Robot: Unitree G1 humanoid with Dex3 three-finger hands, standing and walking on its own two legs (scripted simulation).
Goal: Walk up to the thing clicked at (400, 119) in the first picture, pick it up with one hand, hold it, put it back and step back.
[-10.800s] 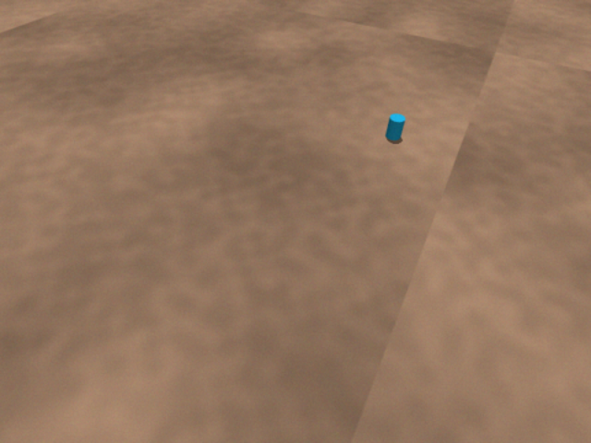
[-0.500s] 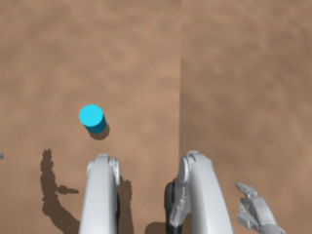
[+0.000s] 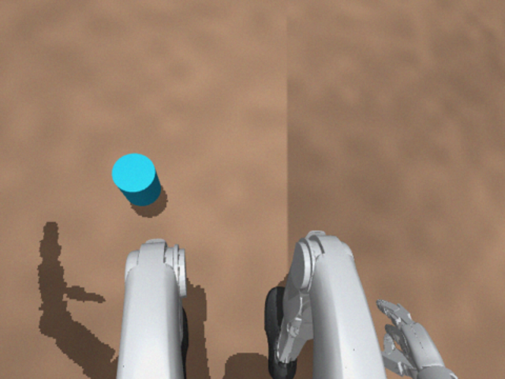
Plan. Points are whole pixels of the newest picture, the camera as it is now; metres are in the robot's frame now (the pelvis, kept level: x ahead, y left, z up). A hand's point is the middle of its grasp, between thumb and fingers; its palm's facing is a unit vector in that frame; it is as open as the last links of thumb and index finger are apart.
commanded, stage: go down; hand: left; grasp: from the side
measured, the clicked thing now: (138, 181) +0.49 +0.22 -0.33
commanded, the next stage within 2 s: approach in 0.54 s
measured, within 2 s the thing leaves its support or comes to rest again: neither
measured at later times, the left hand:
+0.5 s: hand out of the picture +0.39 +0.40 -0.02, palm faces +0.18 -0.98 -0.10, open 17.3 cm
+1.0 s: hand out of the picture +0.40 +0.38 -0.12, palm faces +0.16 -0.99 +0.02, open 17.6 cm
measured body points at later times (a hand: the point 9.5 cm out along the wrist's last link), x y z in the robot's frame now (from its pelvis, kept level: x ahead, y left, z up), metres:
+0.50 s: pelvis +0.00 +0.00 -0.02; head +0.21 +0.07 +0.37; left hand +0.37 +0.46 -0.01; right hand +0.15 -0.28 -0.11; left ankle +0.08 +0.12 -0.35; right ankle +0.11 -0.13 -0.35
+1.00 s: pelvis -0.01 +0.01 -0.05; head +0.22 +0.11 +0.32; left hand +0.39 +0.43 -0.11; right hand +0.15 -0.28 -0.12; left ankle +0.08 +0.12 -0.35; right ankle +0.11 -0.13 -0.35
